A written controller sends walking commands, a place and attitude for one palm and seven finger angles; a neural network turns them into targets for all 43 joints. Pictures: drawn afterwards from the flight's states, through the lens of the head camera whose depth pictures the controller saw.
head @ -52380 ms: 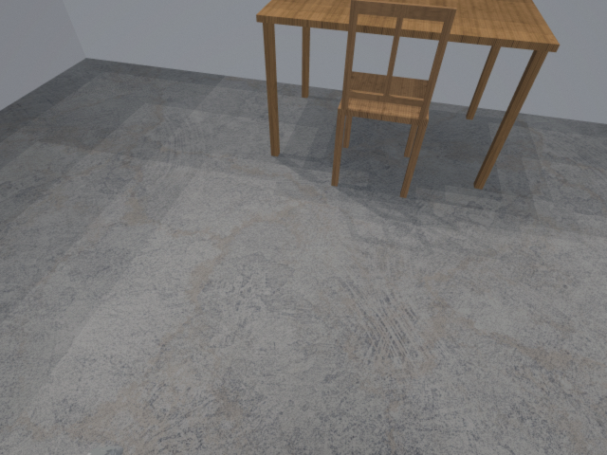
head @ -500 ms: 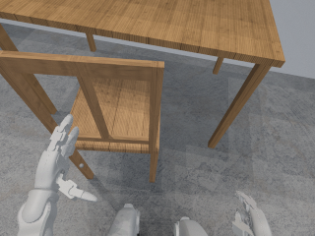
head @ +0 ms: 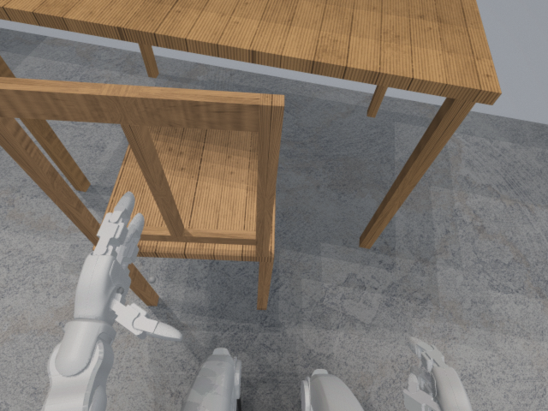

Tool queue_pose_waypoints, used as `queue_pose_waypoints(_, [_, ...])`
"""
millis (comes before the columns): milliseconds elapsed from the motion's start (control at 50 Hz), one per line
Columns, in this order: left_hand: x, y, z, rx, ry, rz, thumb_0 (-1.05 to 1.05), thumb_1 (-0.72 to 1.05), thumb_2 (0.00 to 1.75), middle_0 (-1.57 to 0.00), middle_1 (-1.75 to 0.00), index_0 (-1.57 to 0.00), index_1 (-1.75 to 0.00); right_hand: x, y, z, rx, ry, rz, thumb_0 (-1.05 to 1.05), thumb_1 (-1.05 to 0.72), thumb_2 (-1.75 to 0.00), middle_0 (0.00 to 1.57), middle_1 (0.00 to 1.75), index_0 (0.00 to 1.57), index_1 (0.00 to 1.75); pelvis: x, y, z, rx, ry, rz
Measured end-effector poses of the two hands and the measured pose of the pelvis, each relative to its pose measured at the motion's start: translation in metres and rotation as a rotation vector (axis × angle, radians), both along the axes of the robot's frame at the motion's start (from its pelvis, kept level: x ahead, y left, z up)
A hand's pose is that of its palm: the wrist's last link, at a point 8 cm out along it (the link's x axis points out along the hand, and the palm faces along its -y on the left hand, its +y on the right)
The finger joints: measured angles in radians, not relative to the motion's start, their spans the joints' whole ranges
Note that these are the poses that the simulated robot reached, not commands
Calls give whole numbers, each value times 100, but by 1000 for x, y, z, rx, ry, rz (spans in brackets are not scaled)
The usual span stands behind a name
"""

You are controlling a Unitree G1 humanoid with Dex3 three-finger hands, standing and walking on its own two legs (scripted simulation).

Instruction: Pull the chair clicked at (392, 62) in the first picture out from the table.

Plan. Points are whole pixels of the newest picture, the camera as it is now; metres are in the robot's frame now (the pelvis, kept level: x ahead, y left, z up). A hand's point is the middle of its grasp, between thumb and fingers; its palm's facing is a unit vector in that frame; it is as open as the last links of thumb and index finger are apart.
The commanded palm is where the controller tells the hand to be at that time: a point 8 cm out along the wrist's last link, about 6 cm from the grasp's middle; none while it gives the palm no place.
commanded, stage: aim the fingers beside a spindle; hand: left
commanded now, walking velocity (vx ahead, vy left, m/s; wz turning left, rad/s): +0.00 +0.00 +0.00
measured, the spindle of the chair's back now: (160, 188) +0.44 +0.20 +0.02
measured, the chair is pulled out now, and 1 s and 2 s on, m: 0.16 0.16 0.16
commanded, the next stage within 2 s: push the fingers through the gap in 0.58 s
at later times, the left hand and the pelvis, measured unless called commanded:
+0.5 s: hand (154, 278) +0.29 +0.17 +0.03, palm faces -0.01 -1.00 -0.04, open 16.9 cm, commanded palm +0.27 +0.23 +0.03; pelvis +0.00 -0.01 +0.00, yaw +0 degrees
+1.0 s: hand (156, 258) +0.32 +0.18 +0.03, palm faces -0.02 -1.00 -0.03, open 16.9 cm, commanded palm +0.30 +0.23 +0.03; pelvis +0.00 -0.01 -0.01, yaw +0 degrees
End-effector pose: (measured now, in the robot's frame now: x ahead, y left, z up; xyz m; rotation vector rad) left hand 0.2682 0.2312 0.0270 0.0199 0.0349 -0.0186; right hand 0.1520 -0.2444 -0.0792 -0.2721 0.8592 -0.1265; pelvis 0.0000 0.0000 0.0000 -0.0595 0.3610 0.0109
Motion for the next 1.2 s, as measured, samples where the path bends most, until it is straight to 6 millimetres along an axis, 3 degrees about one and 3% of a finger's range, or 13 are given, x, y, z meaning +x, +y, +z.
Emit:
queue_pose_waypoints(340, [-1,-3,0,9,-4,4,-2,-50,30,-6,-8,-6,-8,6,-1,-4,7,-3,7,1,-90,-90,20,30,21,30,-1,-4,-3,1,0,4])
queue_pose_waypoints(780, [-2,-2,3,23,-10,11,-2,-50,30,-6,-8,-6,-8,-1,-11,-5,2,12,-12,1,-90,-90,20,30,21,30,0,-9,-2,7,0,0])
queue_pose_waypoints(1000, [29,-1,1,10,-29,-1,-2,-50,30,-6,-8,-6,-8,-5,-13,-10,-9,31,-20,1,-90,-90,20,30,21,30,-3,-9,-5,2,9,0])
queue_pose_waypoints(1200, [45,6,0,9,-12,22,-2,-50,30,-6,-8,-6,-8,-18,-12,-10,-6,69,-38,1,-90,-90,20,30,21,30,-1,-5,-2,5,13,-7])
